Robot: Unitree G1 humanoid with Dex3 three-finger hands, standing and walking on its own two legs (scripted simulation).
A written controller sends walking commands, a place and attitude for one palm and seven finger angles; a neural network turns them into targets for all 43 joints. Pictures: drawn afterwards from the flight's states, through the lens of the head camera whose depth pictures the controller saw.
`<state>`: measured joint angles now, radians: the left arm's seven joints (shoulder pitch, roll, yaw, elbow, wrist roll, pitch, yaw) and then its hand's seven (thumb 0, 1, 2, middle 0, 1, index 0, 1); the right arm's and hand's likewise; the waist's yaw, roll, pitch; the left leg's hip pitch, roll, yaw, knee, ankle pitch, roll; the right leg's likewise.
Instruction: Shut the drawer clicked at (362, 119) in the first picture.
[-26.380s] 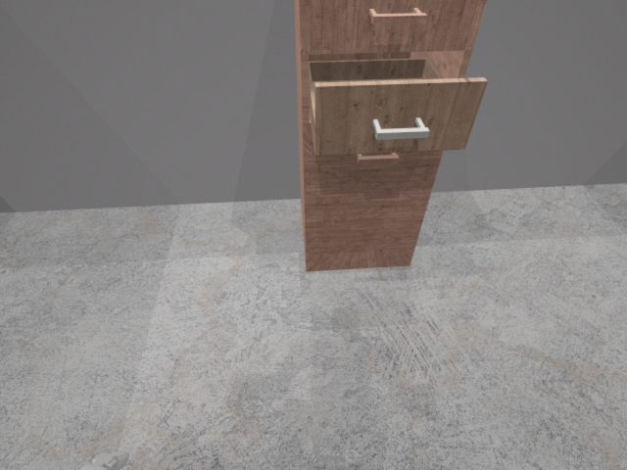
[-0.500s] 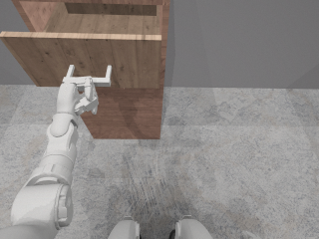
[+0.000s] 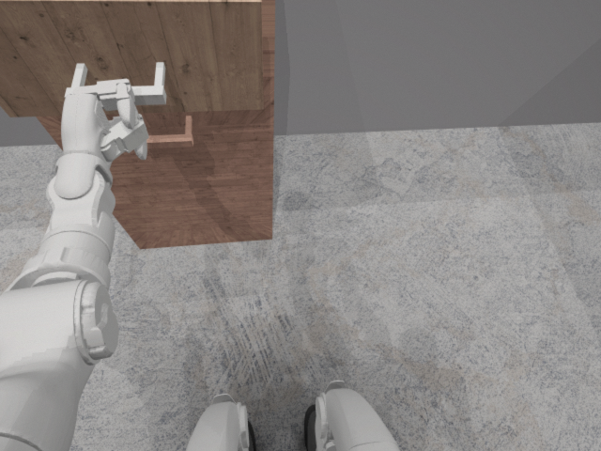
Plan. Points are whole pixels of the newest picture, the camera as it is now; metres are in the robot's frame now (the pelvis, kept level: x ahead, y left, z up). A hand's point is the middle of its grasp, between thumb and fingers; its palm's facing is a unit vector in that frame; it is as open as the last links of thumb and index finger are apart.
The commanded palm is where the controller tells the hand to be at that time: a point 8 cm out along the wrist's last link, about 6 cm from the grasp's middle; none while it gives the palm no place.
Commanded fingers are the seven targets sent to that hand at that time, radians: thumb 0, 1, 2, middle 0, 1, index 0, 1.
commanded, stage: push the drawer shut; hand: left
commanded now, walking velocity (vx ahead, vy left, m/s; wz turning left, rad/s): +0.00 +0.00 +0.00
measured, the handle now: (119, 84) +0.59 +0.19 +0.08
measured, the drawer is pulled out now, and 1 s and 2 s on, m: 0.08 0.00 0.00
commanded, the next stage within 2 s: pull the fist back off the drawer in 0.98 s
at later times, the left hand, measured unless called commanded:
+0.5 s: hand (139, 93) +0.58 +0.17 +0.08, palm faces +0.01 -1.00 -0.03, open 3.1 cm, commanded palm +0.58 +0.20 +0.08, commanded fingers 0.00 0.90 0.90 -1.40 -1.60 -1.40 -1.60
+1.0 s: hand (137, 76) +0.61 +0.17 +0.09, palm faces +0.01 -1.00 -0.03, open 3.1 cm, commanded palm +0.64 +0.18 +0.08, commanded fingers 0.00 0.90 0.90 -1.40 -1.60 -1.40 -1.60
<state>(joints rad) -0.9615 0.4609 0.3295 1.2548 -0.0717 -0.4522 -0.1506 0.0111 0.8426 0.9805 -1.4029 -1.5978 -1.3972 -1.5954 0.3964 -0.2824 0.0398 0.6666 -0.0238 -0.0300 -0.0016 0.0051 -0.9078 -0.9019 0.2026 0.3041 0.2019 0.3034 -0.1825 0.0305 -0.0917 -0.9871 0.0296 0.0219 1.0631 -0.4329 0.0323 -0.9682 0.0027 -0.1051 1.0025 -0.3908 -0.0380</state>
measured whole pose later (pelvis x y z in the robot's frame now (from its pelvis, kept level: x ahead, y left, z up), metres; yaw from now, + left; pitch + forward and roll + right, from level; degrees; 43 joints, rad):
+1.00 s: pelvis +0.01 +0.01 -0.01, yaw -1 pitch +28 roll -6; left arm -1.31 0.68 0.34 1.43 0.03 -0.33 -0.13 0.02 0.70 0.98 -1.40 -1.60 -1.40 -1.60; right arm 0.46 -0.27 0.09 0.66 -0.07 0.00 0.02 0.00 -0.91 -0.90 0.20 0.30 0.20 0.30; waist -0.30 0.05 -0.08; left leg -1.17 0.04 -0.02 1.14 -0.45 0.04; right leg -1.11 0.01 -0.15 1.01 -0.39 -0.03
